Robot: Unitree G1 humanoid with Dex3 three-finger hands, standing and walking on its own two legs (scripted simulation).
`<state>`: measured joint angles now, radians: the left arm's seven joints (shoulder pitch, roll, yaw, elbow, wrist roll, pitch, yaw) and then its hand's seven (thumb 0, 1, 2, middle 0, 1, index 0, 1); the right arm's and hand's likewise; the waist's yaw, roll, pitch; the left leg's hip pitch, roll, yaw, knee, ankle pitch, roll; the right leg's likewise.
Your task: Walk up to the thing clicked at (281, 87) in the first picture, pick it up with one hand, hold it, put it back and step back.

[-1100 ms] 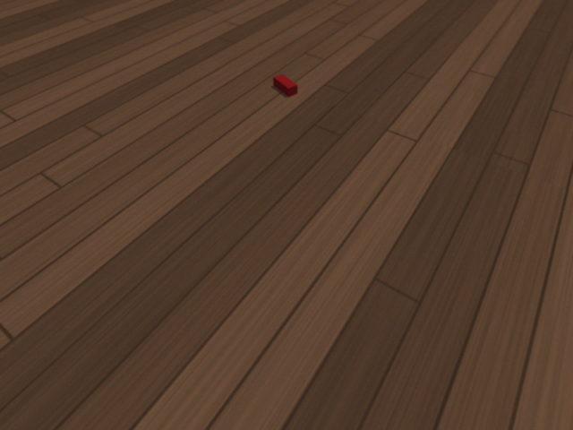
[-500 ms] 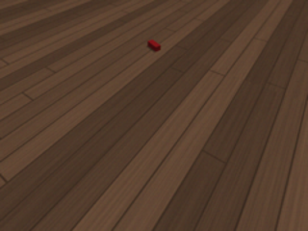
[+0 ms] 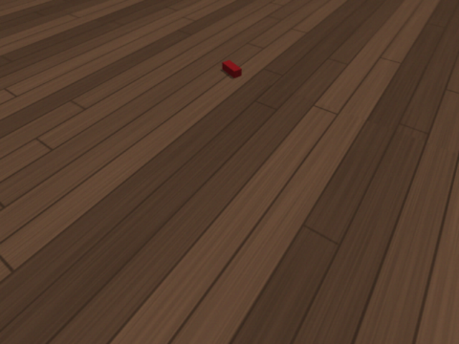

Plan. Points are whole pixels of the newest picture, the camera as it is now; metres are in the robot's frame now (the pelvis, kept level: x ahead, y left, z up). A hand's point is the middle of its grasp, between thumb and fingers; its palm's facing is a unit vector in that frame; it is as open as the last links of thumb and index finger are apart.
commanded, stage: stand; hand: left
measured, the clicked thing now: (231, 69) +2.27 -0.01 -0.75
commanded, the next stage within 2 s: walk up in 0.02 s
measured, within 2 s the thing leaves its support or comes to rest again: neither
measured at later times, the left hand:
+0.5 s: hand (150, 282) +0.27 +0.18 -0.13, palm faces -0.22 -0.84 -0.49, open 7.3 cm
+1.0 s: hand (199, 152) +0.67 +0.11 -0.15, palm faces -0.52 -0.72 -0.46, open 7.4 cm
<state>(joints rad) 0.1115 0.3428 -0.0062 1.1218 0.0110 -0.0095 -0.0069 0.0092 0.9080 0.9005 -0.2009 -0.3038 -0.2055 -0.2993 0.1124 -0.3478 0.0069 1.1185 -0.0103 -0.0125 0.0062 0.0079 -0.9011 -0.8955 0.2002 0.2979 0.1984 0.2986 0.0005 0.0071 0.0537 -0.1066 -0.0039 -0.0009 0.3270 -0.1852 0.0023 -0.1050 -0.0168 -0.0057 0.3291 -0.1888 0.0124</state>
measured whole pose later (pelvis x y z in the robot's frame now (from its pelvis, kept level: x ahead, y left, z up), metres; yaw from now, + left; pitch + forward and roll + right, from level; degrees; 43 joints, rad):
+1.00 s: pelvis +0.45 -0.10 -0.02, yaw -30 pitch +0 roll +0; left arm 0.24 0.47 0.02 0.94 -0.02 -0.10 0.01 0.01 0.91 0.90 -0.20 -0.30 -0.21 -0.30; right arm 0.17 -0.39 -0.11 0.83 -0.02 -0.02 0.11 0.01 -0.90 -0.90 0.20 0.30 0.20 0.30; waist -0.07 0.00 0.08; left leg -0.30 0.02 0.13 0.53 -0.23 0.03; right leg -0.46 -0.05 0.03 1.15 -0.31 -0.04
